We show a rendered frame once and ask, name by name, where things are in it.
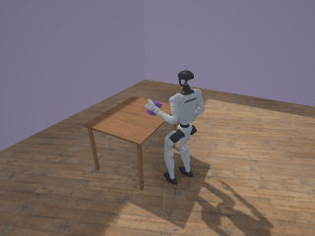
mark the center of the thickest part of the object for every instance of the sponge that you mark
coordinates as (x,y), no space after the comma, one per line
(157,104)

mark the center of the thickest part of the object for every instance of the robot left upper arm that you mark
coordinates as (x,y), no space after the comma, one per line
(173,101)

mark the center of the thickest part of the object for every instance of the table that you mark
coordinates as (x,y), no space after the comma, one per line
(128,121)

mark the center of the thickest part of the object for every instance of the robot left hand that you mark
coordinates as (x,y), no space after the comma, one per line
(150,106)

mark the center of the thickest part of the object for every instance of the robot right thigh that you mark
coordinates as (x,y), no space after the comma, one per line
(183,148)

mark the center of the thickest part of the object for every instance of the robot right upper arm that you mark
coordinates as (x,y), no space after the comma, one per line
(201,108)

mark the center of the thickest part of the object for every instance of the left robot forearm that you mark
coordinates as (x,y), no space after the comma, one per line
(166,117)

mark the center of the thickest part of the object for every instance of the right robot forearm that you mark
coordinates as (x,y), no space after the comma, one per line
(197,114)

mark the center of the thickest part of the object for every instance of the left robot shin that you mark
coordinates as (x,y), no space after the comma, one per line
(169,162)

